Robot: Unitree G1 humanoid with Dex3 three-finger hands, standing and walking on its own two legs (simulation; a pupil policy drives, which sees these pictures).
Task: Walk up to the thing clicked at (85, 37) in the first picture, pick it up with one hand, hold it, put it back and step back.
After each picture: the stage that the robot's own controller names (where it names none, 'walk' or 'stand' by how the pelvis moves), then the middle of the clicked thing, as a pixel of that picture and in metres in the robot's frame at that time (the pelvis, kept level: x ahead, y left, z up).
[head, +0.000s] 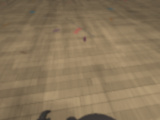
stand; (84, 39) +1.98 +0.23 -0.72
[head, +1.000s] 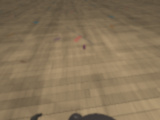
walk; (84, 47) +1.84 +0.34 -0.71
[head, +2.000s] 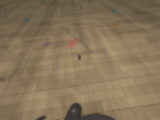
walk; (79, 57) +1.24 +0.36 -0.72
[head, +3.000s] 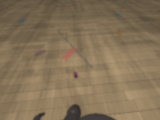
walk; (75, 75) +0.78 +0.29 -0.72
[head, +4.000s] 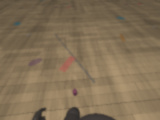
walk; (74, 92) +0.48 +0.22 -0.71
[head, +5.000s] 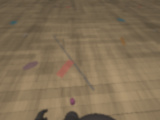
stand; (72, 101) +0.35 +0.20 -0.70
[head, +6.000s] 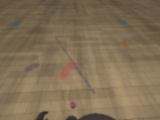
stand; (72, 105) +0.32 +0.19 -0.72
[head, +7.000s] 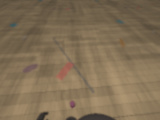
stand; (72, 104) +0.33 +0.19 -0.73
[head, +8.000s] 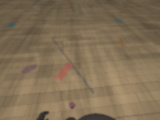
stand; (72, 105) +0.32 +0.20 -0.73
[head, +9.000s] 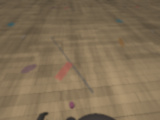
stand; (71, 105) +0.32 +0.20 -0.73
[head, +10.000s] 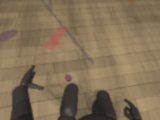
go down; (68, 78) +0.36 +0.21 -0.49
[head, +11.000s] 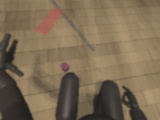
go down; (65, 67) +0.39 +0.25 -0.32
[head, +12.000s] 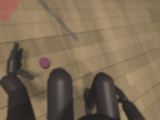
close in; (45, 63) +0.36 +0.28 -0.24
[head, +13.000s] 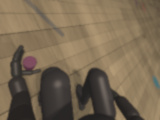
close; (29, 63) +0.35 +0.29 -0.21
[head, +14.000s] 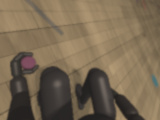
lift; (28, 64) +0.34 +0.29 -0.22
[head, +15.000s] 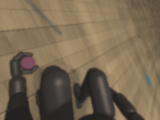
lift; (27, 64) +0.34 +0.29 -0.22
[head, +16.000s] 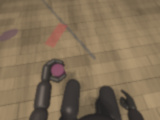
lift; (59, 72) +0.31 +0.22 -0.01
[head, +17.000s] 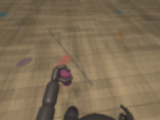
hold; (66, 77) +0.32 +0.17 +0.01
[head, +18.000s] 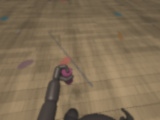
hold; (67, 76) +0.33 +0.17 +0.01
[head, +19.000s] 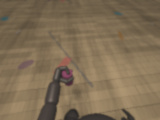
hold; (68, 77) +0.32 +0.17 +0.00
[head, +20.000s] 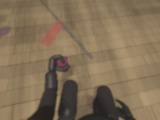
crouch; (63, 65) +0.39 +0.21 -0.08
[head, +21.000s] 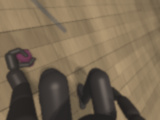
lower; (26, 59) +0.37 +0.31 -0.22
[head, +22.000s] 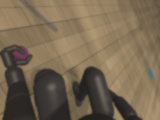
lower; (22, 56) +0.39 +0.30 -0.22
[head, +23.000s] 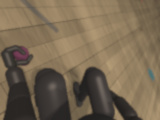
lower; (22, 57) +0.39 +0.30 -0.22
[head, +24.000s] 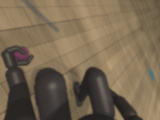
lower; (23, 57) +0.38 +0.30 -0.22
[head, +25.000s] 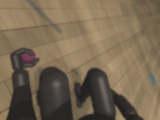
loosen; (29, 59) +0.37 +0.29 -0.22
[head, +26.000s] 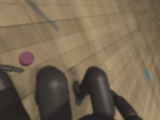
withdraw; (26, 59) +0.37 +0.28 -0.22
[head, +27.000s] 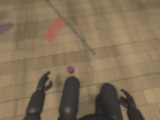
walk; (70, 70) +0.41 +0.22 -0.41
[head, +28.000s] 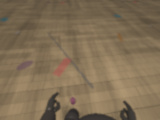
stand; (72, 101) +0.34 +0.17 -0.66
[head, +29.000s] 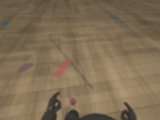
stand; (72, 101) +0.35 +0.18 -0.67
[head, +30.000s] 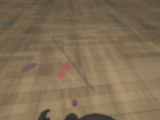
stand; (74, 102) +0.35 +0.16 -0.71
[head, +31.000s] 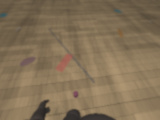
walk; (75, 94) +0.39 +0.14 -0.70
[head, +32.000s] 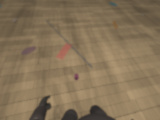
walk; (76, 77) +0.61 +0.15 -0.71
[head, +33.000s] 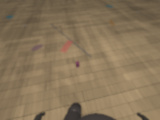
stand; (77, 64) +0.92 +0.28 -0.69
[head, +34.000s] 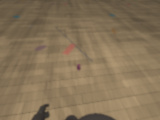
stand; (78, 67) +0.96 +0.20 -0.72
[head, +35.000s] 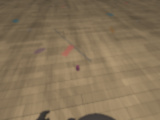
stand; (77, 68) +0.96 +0.24 -0.73
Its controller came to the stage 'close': yes
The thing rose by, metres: 0.71
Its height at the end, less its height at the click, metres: +0.00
